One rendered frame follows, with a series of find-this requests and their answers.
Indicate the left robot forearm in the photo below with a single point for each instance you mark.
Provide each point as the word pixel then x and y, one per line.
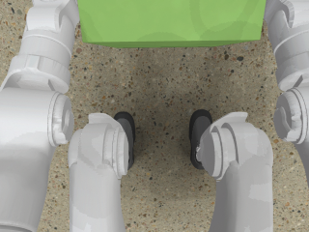
pixel 43 60

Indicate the carton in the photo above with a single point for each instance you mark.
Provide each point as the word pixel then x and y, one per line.
pixel 170 23

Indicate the left robot upper arm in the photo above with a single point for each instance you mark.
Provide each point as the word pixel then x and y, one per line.
pixel 33 123

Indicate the right robot forearm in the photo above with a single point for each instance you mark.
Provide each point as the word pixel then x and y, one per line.
pixel 288 32

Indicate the robot left thigh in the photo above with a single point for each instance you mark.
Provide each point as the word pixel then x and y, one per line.
pixel 95 179

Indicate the right robot upper arm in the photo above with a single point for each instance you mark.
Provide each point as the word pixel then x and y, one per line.
pixel 291 121

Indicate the robot thigh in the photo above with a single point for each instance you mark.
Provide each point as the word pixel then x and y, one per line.
pixel 95 179
pixel 234 155

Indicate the robot right thigh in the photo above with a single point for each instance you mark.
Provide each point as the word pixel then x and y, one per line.
pixel 234 155

